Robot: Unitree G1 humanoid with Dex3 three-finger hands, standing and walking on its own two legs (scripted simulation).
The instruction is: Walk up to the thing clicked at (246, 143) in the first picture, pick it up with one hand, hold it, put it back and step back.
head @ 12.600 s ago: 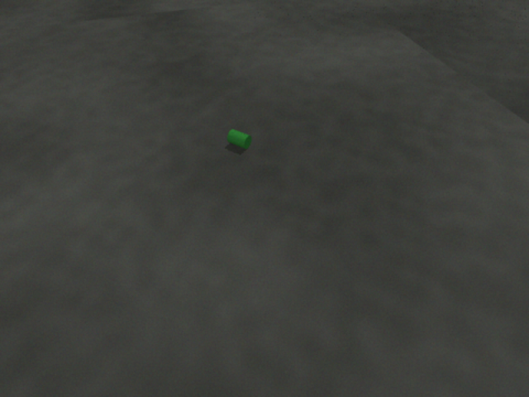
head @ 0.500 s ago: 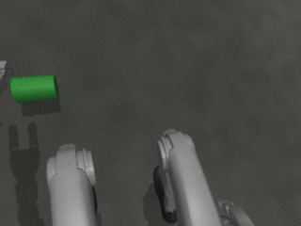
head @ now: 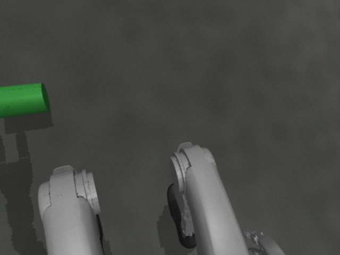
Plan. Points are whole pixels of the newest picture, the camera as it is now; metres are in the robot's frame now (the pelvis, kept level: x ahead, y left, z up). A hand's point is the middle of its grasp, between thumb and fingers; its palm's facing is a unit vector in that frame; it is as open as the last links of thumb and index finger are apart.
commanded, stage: rise first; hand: left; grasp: from above
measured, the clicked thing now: (21, 100) +0.52 +0.31 -0.29
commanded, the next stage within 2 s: approach in 1.26 s
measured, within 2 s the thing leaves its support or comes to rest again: neither
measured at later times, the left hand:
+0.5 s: hand out of the picture +0.46 +0.35 -0.17, palm faces -0.46 -0.08 -0.89, open 14.1 cm
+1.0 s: hand out of the picture +0.47 +0.36 -0.18, palm faces -0.46 -0.07 -0.89, open 14.1 cm
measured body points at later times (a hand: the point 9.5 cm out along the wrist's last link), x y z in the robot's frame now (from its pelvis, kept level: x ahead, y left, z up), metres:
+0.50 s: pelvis +0.00 +0.00 -0.01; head +0.25 +0.10 +0.36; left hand +0.48 +0.35 -0.12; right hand +0.06 -0.27 -0.10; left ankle +0.07 +0.14 -0.30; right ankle +0.10 -0.15 -0.30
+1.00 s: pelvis +0.00 +0.01 -0.01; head +0.24 +0.11 +0.35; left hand +0.49 +0.36 -0.13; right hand +0.05 -0.26 -0.09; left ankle +0.07 +0.14 -0.30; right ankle +0.10 -0.15 -0.30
